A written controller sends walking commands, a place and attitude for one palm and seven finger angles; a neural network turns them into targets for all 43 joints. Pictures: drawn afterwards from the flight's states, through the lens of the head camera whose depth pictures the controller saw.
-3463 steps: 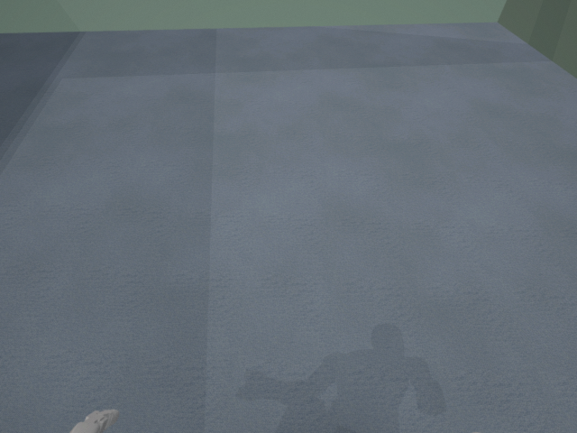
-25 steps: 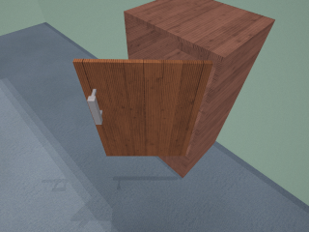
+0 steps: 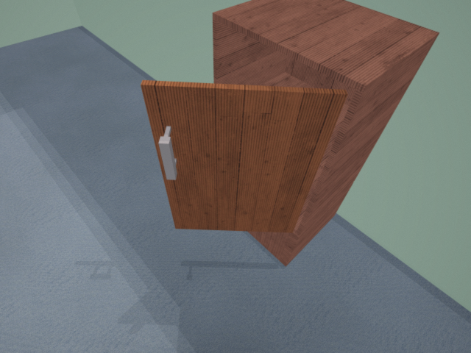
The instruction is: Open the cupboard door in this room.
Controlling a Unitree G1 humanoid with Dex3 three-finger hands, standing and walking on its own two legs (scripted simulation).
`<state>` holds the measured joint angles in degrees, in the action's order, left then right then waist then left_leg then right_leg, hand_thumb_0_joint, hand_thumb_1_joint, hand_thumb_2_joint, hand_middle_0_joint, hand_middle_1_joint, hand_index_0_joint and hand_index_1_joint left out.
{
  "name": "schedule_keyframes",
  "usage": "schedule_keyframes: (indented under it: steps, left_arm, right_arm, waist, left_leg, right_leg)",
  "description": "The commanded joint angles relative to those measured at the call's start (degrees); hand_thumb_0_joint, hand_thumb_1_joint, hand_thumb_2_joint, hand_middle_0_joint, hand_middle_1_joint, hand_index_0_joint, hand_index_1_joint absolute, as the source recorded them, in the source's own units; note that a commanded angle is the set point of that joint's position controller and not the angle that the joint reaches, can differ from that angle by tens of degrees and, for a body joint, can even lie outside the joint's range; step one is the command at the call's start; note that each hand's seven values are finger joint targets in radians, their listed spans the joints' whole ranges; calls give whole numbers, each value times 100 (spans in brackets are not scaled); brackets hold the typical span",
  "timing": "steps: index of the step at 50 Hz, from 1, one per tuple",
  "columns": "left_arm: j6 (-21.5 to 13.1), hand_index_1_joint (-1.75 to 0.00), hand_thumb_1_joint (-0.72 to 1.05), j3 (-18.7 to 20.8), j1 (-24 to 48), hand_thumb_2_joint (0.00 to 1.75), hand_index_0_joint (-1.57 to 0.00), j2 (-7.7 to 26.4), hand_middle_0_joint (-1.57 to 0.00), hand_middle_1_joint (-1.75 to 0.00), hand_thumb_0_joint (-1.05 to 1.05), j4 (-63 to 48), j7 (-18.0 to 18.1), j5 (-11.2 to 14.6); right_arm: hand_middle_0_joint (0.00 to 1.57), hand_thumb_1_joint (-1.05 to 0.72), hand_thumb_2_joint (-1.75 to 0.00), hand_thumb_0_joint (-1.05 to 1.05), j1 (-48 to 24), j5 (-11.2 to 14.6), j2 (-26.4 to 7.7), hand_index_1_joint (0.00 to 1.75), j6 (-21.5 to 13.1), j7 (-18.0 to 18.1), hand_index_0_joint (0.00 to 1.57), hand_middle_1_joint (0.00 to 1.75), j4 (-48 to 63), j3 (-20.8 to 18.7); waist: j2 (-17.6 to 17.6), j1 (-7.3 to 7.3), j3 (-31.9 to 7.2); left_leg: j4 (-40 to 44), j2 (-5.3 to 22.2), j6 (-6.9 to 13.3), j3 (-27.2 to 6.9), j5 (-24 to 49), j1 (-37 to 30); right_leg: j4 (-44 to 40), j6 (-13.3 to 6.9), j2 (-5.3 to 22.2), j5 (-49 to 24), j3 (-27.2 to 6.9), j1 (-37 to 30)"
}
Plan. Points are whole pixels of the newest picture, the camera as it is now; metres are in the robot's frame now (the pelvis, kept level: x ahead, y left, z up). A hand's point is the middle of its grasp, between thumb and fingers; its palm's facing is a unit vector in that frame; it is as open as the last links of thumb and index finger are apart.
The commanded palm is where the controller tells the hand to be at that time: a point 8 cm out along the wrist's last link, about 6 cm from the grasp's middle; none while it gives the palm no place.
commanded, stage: raise the hand with hooked fingers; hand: left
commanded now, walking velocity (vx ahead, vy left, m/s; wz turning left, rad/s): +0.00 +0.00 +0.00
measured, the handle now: (170, 153) +0.55 +0.20 -0.03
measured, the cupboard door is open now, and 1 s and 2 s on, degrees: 45 45 45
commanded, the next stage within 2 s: none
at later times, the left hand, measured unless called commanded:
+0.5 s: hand out of the picture +0.13 +0.20 -0.07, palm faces +0.19 -0.98 -0.04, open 9.1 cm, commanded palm +0.14 +0.25 -0.05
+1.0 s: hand (108, 291) +0.22 +0.24 -0.04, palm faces +0.08 -1.00 -0.05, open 12.1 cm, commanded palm +0.19 +0.29 -0.03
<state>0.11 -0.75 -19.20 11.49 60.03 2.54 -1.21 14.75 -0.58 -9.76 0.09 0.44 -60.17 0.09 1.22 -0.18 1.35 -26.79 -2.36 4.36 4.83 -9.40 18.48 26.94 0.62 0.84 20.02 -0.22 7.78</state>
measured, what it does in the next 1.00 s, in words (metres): lowers itself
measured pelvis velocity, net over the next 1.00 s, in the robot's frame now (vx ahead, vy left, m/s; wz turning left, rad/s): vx -0.01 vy -0.01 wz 0.00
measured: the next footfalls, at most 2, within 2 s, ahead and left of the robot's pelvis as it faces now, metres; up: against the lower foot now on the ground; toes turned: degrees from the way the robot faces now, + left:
none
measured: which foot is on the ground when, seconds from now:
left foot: down 0.00-1.00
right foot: down 0.00-1.00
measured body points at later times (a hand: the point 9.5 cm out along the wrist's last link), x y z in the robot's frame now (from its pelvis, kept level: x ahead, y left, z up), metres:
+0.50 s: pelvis -0.02 -0.05 -0.09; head +0.02 -0.02 +0.36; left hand +0.11 +0.25 -0.06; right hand +0.20 -0.29 -0.13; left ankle +0.05 +0.07 -0.74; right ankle -0.04 -0.12 -0.74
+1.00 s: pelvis -0.01 -0.01 -0.08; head +0.06 +0.01 +0.36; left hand +0.21 +0.29 -0.04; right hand +0.14 -0.27 -0.17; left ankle +0.05 +0.07 -0.74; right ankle -0.04 -0.12 -0.74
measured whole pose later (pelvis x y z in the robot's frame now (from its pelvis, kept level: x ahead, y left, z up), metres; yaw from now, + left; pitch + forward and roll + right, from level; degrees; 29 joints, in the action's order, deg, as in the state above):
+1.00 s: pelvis -0.01 -0.01 -0.08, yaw +0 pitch +17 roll -4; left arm -24.0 18.9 -15.8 17.4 10.3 -21.0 20.5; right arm 15.2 2.0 -15.0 -10.3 3.4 -34.6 -1.6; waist -1.9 0.6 -9.0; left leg -64.3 1.3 3.8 1.9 -23.9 57.3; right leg 62.9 -1.4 -2.6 33.4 4.4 46.5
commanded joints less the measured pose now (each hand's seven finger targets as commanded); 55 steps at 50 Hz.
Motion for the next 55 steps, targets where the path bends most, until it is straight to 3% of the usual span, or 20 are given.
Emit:
schedule_keyframes:
  steps: [1, 2, 3, 4, 8, 10, 11, 12, 15, 18, 21, 25, 28, 30, 34, 38, 41, 46, 52, 55]
  left_arm:
    - [-1162, -33, 85, 1039, 998, 88, -20, 1713, -20, -33, 0, -8000, 437, 697]
    - [-877, -34, 83, 781, 746, 87, -21, 1293, -21, -34, 0, -7318, 690, 668]
    - [-324, -36, 81, -143, -934, 86, -21, -352, -21, -36, 0, -5468, 656, 759]
    - [-539, -37, 78, -54, -119, 85, -21, -151, -21, -37, 0, -6718, 556, 1166]
    - [-1672, -43, 69, 1179, -91, 81, -22, 569, -22, -43, 0, -5065, -67, 1176]
    - [-2527, -47, 64, 1327, -903, 79, -22, 289, -22, -47, 0, -4296, -735, 1401]
    - [-2898, -48, 62, 1412, -1210, 78, -22, 332, -22, -48, 0, -4250, -1133, 1528]
    - [-3171, -50, 60, 1693, -1398, 77, -22, 573, -22, -50, 0, -4071, -1544, 1617]
    - [-3424, -54, 53, 2016, -1272, 74, -23, 1118, -23, -54, 0, -4684, -2504, 1815]
    - [-2998, -58, 46, 2306, -691, 71, -23, 1448, -23, -58, 0, -5979, -2622, 2164]
    - [-3349, -63, 39, 2547, 264, 68, -24, 1625, -24, -63, 0, -7346, -2222, 2264]
    - [-4009, -69, 29, 1997, 815, 64, -24, 1327, -24, -69, 0, -7521, -2075, 2110]
    - [-3797, -74, 22, 1684, 831, 61, -25, 1301, -25, -74, 0, -6640, -2590, 2171]
    - [-3283, -76, 18, 1799, 700, 59, -25, 1472, -25, -76, 0, -5970, -2942, 2211]
    - [-2133, -82, 8, 2613, 378, 55, -26, 1967, -26, -82, 0, -5773, -3164, 2542]
    - [-2182, -88, -1, 3138, -23, 51, -27, 1862, -27, -88, 0, -6552, -2538, 2669]
    - [-2549, -93, -8, 2673, -58, 48, -27, 1369, -27, -93, 0, -6564, -2085, 2441]
    - [-2707, -100, -20, 2186, 404, 43, -28, 1270, -28, -100, 0, -5648, -2304, 2137]
    - [-2822, -110, -34, 2608, 1022, 37, -29, 2058, -29, -110, 0, -6792, -2441, 2289]
    - [-2919, -114, -41, 2590, 946, 34, -29, 1956, -29, -114, 0, -6953, -2191, 2240]
  right_arm:
    - [20, -90, -90, 0, -89, 347, -1192, 30, -1580, 477, 20, 30, 2111, -11]
    - [20, -90, -90, 0, -192, 302, -1138, 30, -1724, 512, 20, 30, 1734, -72]
    - [20, -90, -90, 0, -94, 401, -850, 30, -1727, 405, 20, 30, 1649, -100]
    - [20, -90, -90, 0, -96, 441, -1142, 30, -1694, 401, 20, 30, 2109, -178]
    - [20, -90, -90, 0, -410, 212, -1301, 30, -1581, 421, 20, 30, 2478, -300]
    - [20, -90, -90, 0, -779, 100, -1215, 30, -1535, 335, 20, 30, 2727, -379]
    - [20, -90, -90, 0, -865, 85, -1199, 30, -1524, 266, 20, 30, 2872, -437]
    - [20, -90, -90, 0, -900, 156, -1172, 30, -1509, 170, 20, 30, 3009, -496]
    - [20, -90, -90, 0, -1070, 257, -1203, 30, -1497, 46, 20, 30, 3641, -525]
    - [20, -90, -90, 0, -1042, 324, -1121, 30, -1383, 152, 20, 30, 4018, -506]
    - [20, -90, -90, 0, -694, 246, -965, 30, -1412, 318, 20, 30, 3831, -467]
    - [20, -90, -90, 0, -512, 141, -997, 30, -1558, 455, 20, 30, 3322, -411]
    - [20, -90, -90, 0, -469, 224, -1177, 30, -1692, 511, 20, 30, 3189, -329]
    - [20, -90, -90, 0, -444, 319, -1268, 30, -1687, 578, 20, 30, 3235, -324]
    - [20, -90, -90, 0, -488, 400, -1285, 30, -1521, 599, 20, 30, 3533, -315]
    - [20, -90, -90, 0, -481, 307, -1020, 30, -1444, 488, 20, 30, 3643, -366]
    - [20, -90, -90, 0, -435, 250, -1001, 30, -1428, 374, 20, 30, 3465, -429]
    - [20, -90, -90, 0, -223, 256, -1279, 30, -1361, 352, 20, 30, 3399, -459]
    - [20, -90, -90, 0, -89, 274, -1422, 30, -1460, 423, 20, 30, 3577, -425]
    - [20, -90, -90, 0, -108, 249, -1358, 30, -1440, 383, 20, 30, 3548, -378]
  waist:
    - [-2129, 119, -2681]
    - [-1813, 145, -2224]
    - [-888, 330, -949]
    - [-693, 281, -571]
    - [876, 336, -224]
    - [1756, -68, -291]
    - [1747, -236, -468]
    - [1176, -411, -614]
    - [-370, -481, -1558]
    - [-675, -387, -2121]
    - [-1112, -92, -2211]
    - [-959, 323, -1700]
    - [-567, 490, -1488]
    - [-186, 413, -1671]
    - [-148, -99, -2574]
    - [-248, -449, -3150]
    - [-270, -209, -2483]
    - [-158, 146, -1860]
    - [-994, -53, -2849]
    - [-1229, -66, -2680]
  left_leg:
    - [443, 798, -513, -1286, 633, -3040]
    - [699, 739, -724, -1333, -38, -2250]
    - [838, 786, -567, -1385, -747, -1545]
    - [619, 679, -418, -1376, -1340, -929]
    - [-1195, 253, -340, -910, -1223, 822]
    - [-1922, 238, -405, -772, -1273, 1964]
    - [-2171, 211, -437, -696, -1260, 2320]
    - [-2365, 173, -474, -641, -1045, 2450]
    - [-2817, 123, -421, -452, -718, 2378]
    - [-3035, 144, -332, -395, -891, 2462]
    - [-3248, 320, -242, -586, -640, 2119]
    - [-3629, 442, -210, -787, -826, 2466]
    - [-3882, 459, -172, -847, -1151, 2944]
    - [-3889, 433, -142, -814, -1201, 3189]
    - [-3574, 362, -141, -787, -553, 2800]
    - [-3206, 371, -187, -784, 372, 2098]
    - [-2955, 402, -235, -786, 406, 1678]
    - [-2977, 424, -230, -892, -516, 2124]
    - [-2617, 511, -318, -1118, -82, 895]
    - [-2337, 598, -475, -1361, -112, 481]
  right_leg:
    - [943, -287, -130, -482, 395, 1445]
    - [1198, -259, -92, 226, 384, 1638]
    - [1357, -258, -129, 297, 449, 2176]
    - [1067, -203, -59, 286, 507, 2056]
    - [851, -171, -110, 821, 557, 3131]
    - [1506, -164, -168, 1305, 468, 3799]
    - [1711, -184, -167, 1378, 332, 3828]
    - [1884, -249, -117, 987, 139, 3642]
    - [2290, -273, -68, 238, -146, 3358]
    - [2080, -57, 35, 359, -670, 3044]
    - [2158, 1, -51, 119, -663, 3416]
    - [2482, -106, -228, 439, -463, 4306]
    - [2401, 23, -181, 789, -632, 4461]
    - [2192, 141, -95, 914, -876, 4199]
    - [2168, 272, 43, -156, -876, 3074]
    - [2563, 228, -59, -1804, -359, 2637]
    - [2692, 4, -279, -1304, 203, 3505]
    - [2664, -92, -336, 117, 291, 4371]
    - [2640, -249, -380, 63, 371, 4119]
    - [2660, -274, -390, 192, 489, 4328]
